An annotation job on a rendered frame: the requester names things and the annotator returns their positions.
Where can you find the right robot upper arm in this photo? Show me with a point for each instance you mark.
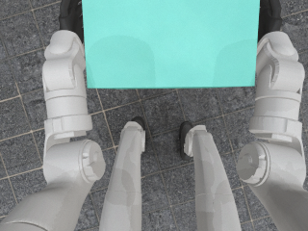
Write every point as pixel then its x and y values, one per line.
pixel 276 173

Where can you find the robot foot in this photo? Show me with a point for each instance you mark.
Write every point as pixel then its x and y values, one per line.
pixel 140 121
pixel 185 127

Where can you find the left robot upper arm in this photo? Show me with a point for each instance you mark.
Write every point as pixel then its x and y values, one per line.
pixel 70 170

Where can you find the right robot foot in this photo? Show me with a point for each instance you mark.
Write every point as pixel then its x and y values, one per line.
pixel 185 127

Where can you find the right robot forearm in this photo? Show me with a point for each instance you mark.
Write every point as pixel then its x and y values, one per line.
pixel 280 79

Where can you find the left robot forearm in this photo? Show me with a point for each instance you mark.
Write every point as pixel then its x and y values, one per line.
pixel 64 90

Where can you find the left robot foot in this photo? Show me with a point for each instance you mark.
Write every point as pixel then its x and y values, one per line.
pixel 140 121

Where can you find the robot left hand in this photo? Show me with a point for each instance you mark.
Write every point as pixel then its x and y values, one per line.
pixel 70 19

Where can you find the robot right hand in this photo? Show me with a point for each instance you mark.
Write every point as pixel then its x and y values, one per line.
pixel 269 17

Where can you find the carton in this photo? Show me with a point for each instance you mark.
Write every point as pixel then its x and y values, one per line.
pixel 170 44

